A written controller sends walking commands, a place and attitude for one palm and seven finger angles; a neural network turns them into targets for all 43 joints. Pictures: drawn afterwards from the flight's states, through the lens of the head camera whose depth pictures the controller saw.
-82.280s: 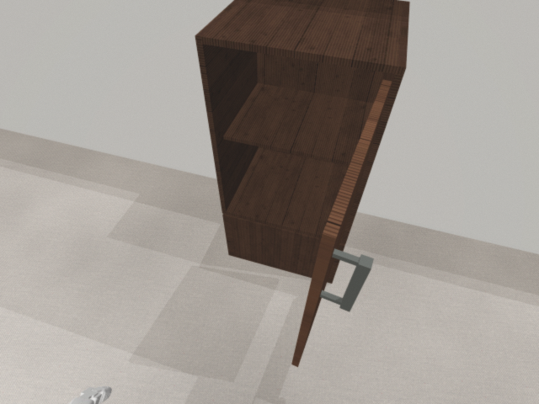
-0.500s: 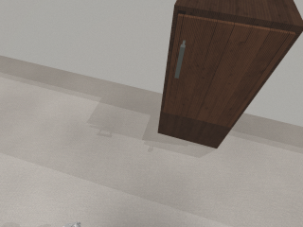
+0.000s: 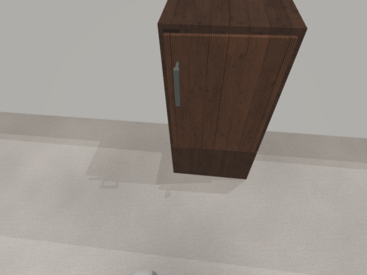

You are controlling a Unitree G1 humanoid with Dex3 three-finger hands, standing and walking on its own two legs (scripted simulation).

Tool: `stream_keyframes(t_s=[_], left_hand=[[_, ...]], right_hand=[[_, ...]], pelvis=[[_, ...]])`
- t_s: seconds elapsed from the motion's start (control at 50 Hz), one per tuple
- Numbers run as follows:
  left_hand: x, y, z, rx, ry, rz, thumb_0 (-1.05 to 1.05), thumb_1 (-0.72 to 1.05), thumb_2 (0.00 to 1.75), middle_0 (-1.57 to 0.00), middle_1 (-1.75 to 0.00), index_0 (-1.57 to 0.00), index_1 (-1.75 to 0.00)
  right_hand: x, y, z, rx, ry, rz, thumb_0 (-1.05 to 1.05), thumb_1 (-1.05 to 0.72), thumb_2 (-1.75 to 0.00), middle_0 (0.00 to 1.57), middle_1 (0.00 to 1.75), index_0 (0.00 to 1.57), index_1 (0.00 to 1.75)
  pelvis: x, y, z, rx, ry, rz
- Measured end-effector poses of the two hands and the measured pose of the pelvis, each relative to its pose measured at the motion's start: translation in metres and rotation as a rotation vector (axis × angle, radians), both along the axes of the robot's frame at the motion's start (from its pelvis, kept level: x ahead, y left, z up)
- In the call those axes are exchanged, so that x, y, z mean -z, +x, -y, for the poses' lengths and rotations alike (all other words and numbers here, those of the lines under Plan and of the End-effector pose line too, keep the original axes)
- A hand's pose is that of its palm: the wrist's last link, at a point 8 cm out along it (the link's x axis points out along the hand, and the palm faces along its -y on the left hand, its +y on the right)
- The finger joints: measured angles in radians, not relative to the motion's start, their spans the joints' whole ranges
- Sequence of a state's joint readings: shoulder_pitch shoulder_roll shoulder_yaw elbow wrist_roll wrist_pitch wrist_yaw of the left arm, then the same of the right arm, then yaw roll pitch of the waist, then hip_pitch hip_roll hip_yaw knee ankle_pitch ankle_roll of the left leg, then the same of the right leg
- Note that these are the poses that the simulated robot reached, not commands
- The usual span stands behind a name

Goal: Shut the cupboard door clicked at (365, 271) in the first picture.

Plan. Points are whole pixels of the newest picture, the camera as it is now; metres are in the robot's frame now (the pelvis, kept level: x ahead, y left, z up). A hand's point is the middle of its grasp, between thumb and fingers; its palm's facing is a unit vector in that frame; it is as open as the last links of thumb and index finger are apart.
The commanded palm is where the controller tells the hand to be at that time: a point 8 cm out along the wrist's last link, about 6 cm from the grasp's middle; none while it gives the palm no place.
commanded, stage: take the last steps up to it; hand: left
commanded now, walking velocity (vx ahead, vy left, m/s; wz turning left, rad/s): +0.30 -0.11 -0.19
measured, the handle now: (177, 84) +0.73 +0.06 -0.03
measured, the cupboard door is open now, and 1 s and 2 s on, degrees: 2 2 2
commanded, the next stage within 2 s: come to a stop and stand still in 0.60 s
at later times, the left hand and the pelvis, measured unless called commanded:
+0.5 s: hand (149, 229) +0.27 +0.12 -0.18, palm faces -0.16 -0.97 -0.20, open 7.4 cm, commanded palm none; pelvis +0.15 -0.06 -0.02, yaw -7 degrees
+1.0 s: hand (169, 220) +0.29 +0.06 -0.19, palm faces -0.04 -0.98 -0.18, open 7.3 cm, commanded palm none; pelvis +0.27 -0.11 -0.01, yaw -6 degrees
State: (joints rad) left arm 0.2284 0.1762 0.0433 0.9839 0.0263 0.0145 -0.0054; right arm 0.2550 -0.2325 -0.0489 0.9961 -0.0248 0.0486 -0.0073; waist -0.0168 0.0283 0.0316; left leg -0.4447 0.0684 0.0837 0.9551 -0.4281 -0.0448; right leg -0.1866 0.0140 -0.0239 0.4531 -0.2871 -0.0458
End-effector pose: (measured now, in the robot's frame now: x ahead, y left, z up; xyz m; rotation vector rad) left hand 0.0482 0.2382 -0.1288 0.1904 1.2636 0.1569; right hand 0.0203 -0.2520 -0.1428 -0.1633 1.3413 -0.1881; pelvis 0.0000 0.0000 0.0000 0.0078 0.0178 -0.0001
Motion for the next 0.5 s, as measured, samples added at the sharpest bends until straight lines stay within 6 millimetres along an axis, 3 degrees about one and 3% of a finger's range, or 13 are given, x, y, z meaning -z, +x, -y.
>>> stream_keyframes(t_s=[0.12,0.2,0.26,0.36,0.5], left_hand=[[0.021,-0.003,0.0,-0.017,-0.055,-0.077,0.01,0.91,0.9,-0.2,-0.3,-0.2,-0.3],[0.034,0.014,-0.001,0.026,-0.078,-0.139,0.01,0.91,0.9,-0.2,-0.3,-0.2,-0.3],[0.028,0.046,0.003,0.061,-0.086,-0.129,0.01,0.91,0.9,-0.2,-0.3,-0.2,-0.29],[0.015,0.118,0.022,0.111,-0.08,-0.041,0.01,0.91,0.9,-0.2,-0.3,-0.2,-0.29],[0.019,0.219,0.072,0.197,-0.035,0.067,0.01,0.91,0.9,-0.2,-0.3,-0.2,-0.29]], right_hand=[[-0.01,0.036,-0.004,-0.009,-0.04,0.072,0.0,-0.91,-0.9,0.2,0.3,0.2,0.3],[-0.012,0.045,-0.007,0.019,-0.071,0.103,0.0,-0.91,-0.9,0.2,0.3,0.2,0.3],[-0.018,0.036,-0.007,0.056,-0.069,0.058,0.0,-0.91,-0.9,0.2,0.3,0.2,0.3],[-0.02,0.017,-0.001,0.112,-0.036,-0.071,0.0,-0.9,-0.9,0.2,0.3,0.2,0.3],[0.008,0.015,0.028,0.206,0.042,-0.218,0.0,-0.9,-0.9,0.2,0.3,0.2,0.3]], pelvis=[[0.005,0.027,-0.004,0.023,-0.015,-0.005],[0.011,0.047,-0.005,0.063,-0.007,-0.008],[0.004,0.063,0.001,0.08,-0.007,-0.01],[-0.003,0.094,0.017,0.102,-0.016,-0.011],[0.017,0.148,0.064,0.121,0.007,0.001]])
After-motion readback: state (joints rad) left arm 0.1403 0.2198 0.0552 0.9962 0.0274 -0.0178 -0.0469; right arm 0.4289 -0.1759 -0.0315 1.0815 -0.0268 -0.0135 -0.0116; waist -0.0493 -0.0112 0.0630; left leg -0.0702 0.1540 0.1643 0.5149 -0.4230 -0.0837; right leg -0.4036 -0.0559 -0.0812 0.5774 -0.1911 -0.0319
